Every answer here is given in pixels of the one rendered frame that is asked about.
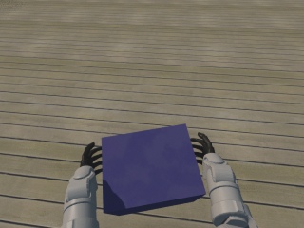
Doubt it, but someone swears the right robot forearm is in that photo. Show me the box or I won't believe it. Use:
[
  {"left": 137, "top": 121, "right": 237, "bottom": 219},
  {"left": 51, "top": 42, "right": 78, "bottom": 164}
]
[{"left": 202, "top": 153, "right": 258, "bottom": 228}]

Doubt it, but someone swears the left robot forearm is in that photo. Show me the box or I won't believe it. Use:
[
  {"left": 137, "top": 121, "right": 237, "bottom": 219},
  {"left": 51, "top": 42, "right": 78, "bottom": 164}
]
[{"left": 60, "top": 165, "right": 100, "bottom": 228}]

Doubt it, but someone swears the robot left hand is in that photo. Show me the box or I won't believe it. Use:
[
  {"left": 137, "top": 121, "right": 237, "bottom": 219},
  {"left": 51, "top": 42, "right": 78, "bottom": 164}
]
[{"left": 80, "top": 142, "right": 103, "bottom": 176}]

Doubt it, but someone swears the carton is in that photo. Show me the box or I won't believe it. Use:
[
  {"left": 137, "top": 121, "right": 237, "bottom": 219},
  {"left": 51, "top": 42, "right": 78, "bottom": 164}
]
[{"left": 102, "top": 123, "right": 206, "bottom": 216}]

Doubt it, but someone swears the robot right hand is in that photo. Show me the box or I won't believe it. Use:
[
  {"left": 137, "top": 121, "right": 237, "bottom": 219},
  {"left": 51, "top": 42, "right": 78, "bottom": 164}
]
[{"left": 190, "top": 132, "right": 215, "bottom": 165}]

